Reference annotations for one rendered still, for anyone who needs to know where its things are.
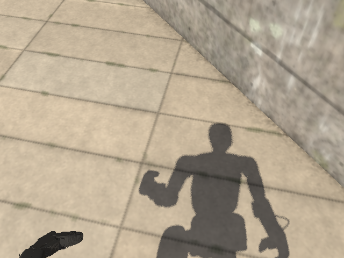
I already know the left robot hand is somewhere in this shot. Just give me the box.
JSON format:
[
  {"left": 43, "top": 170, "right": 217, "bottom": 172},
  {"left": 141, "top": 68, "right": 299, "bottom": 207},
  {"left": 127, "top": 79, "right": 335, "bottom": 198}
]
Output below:
[{"left": 19, "top": 231, "right": 83, "bottom": 258}]

